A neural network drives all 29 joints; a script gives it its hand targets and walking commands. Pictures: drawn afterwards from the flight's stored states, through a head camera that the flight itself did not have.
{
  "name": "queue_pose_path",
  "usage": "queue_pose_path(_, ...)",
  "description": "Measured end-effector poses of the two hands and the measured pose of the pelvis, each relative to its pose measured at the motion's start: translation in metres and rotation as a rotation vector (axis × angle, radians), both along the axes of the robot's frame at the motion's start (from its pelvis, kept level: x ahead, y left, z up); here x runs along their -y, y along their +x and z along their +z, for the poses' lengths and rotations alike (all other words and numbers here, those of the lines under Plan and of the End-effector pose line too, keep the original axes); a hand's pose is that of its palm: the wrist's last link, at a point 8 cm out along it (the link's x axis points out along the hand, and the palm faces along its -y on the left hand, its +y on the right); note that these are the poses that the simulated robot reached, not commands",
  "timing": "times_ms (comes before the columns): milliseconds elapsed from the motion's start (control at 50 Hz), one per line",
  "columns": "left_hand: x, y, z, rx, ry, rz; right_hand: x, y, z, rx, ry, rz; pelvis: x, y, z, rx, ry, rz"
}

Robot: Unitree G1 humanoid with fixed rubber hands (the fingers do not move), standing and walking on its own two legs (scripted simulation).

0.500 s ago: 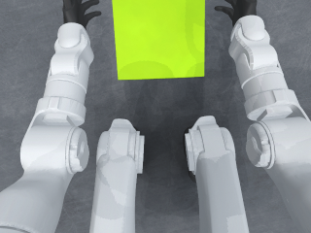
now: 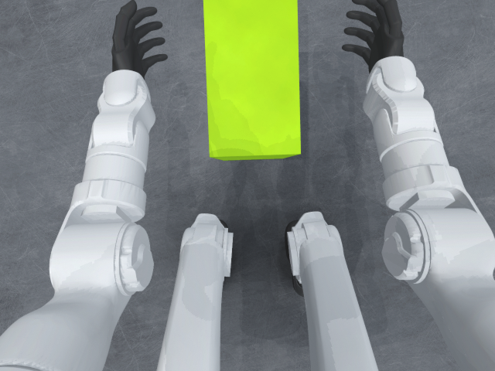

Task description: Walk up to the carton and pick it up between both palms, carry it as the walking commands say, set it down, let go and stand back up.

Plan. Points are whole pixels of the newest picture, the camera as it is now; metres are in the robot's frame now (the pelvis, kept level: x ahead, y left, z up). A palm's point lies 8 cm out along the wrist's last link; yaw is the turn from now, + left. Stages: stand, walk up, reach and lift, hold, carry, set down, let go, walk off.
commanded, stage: set down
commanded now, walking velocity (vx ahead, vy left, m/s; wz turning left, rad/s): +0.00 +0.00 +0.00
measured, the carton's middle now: (251, 93) +0.54 +0.01 -0.38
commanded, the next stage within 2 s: let go in 0.56 s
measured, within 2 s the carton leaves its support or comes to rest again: neither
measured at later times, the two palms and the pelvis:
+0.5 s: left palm (52, 13) +0.51 +0.18 +0.03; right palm out of the picture +0.52 -0.17 +0.03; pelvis +0.02 +0.00 +0.14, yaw +0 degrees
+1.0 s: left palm out of the picture +0.41 +0.21 +0.10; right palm out of the picture +0.40 -0.20 +0.09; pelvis +0.07 +0.00 +0.21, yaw -1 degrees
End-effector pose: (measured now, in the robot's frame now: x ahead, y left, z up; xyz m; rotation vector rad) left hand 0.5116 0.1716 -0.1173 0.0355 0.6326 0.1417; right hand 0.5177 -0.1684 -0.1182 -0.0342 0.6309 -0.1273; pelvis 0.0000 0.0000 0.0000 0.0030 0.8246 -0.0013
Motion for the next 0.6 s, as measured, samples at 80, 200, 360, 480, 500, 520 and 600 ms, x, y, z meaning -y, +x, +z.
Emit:
queue_pose_path(80,-0.002,-0.001,0.022,0.003,0.001,0.001,0.002,-0.002,0.021,0.0,-0.001,-0.001,0.001,0.003,0.021,-0.002,0.0,0.0)
queue_pose_path(200,-0.004,-0.001,0.059,0.003,0.0,-0.002,0.005,-0.003,0.058,-0.001,-0.005,0.002,0.001,0.008,0.056,0.004,-0.001,-0.001)
queue_pose_path(360,-0.006,0.0,0.112,0.01,0.001,-0.008,0.003,-0.002,0.113,0.008,-0.001,0.009,0.002,0.017,0.105,0.026,-0.001,0.0)
queue_pose_path(480,-0.008,-0.001,0.146,0.012,0.01,-0.014,0.0,-0.001,0.147,0.005,0.003,0.018,0.001,0.023,0.137,0.045,-0.002,-0.001)
queue_pose_path(500,-0.008,-0.001,0.15,0.01,0.011,-0.015,-0.001,-0.001,0.151,0.003,0.002,0.02,0.001,0.024,0.142,0.046,-0.003,-0.001)
queue_pose_path(520,-0.008,-0.001,0.153,0.008,0.012,-0.017,-0.001,-0.001,0.154,0.0,0.0,0.023,0.001,0.025,0.145,0.047,-0.004,-0.001)
queue_pose_path(600,-0.006,-0.003,0.155,-0.011,0.02,-0.024,-0.002,-0.002,0.158,-0.014,-0.017,0.034,0.001,0.029,0.154,0.048,-0.006,-0.003)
